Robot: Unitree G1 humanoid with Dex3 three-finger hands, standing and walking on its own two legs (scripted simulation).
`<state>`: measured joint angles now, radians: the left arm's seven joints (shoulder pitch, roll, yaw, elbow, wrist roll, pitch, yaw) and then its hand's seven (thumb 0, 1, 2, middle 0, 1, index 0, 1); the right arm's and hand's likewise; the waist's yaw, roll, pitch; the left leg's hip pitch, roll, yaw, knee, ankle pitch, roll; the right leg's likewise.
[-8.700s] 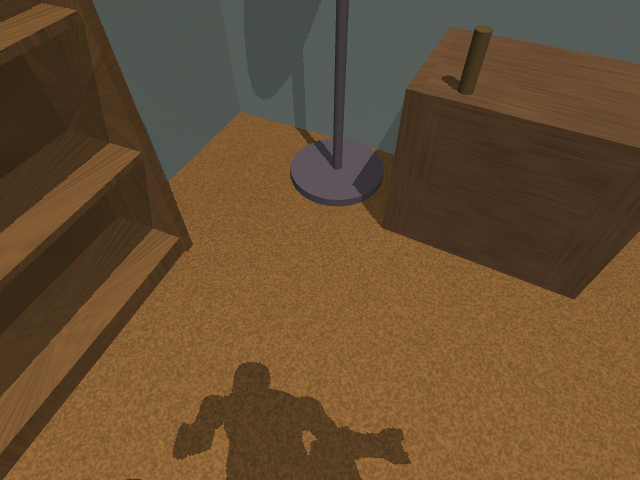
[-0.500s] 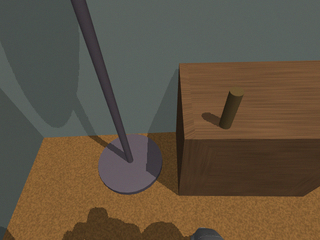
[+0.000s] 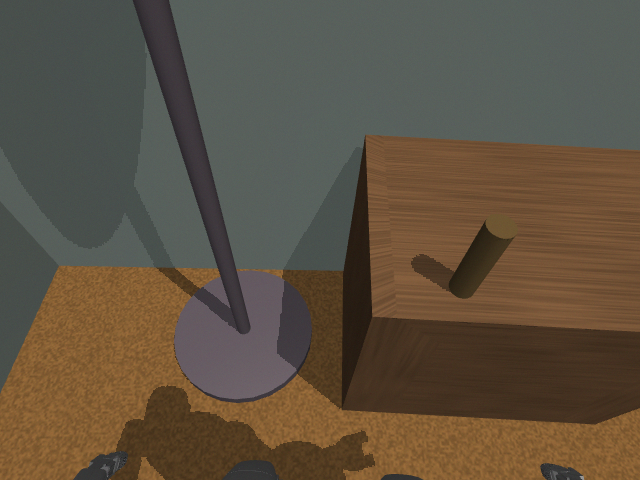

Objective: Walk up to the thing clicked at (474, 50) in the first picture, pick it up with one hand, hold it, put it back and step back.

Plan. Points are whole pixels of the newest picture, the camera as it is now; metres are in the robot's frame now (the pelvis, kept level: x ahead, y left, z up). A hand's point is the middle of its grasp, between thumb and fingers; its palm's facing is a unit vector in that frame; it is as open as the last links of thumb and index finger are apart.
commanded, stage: walk up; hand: right
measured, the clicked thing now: (479, 260) +0.43 -0.22 -0.04
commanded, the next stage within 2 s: stand in 1.06 s
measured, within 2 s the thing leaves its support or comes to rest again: neither
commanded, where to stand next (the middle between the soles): +0.05 -0.01 m, yaw +0 degrees
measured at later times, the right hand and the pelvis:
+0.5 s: hand out of the picture +0.11 -0.25 -0.13, palm faces -0.04 +0.95 -0.32, open 7.4 cm; pelvis +0.00 +0.00 +0.02, yaw +1 degrees
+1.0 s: hand out of the picture +0.08 -0.25 -0.13, palm faces -0.03 +0.94 -0.34, open 7.4 cm; pelvis +0.00 +0.00 +0.02, yaw +1 degrees
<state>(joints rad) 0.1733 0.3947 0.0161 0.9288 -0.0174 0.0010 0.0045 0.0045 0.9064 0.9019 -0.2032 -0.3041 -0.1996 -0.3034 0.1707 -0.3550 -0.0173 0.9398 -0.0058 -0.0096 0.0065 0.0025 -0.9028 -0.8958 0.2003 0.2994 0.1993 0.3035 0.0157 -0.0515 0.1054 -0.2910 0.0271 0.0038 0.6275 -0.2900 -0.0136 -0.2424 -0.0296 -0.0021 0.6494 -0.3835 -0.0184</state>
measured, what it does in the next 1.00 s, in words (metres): stands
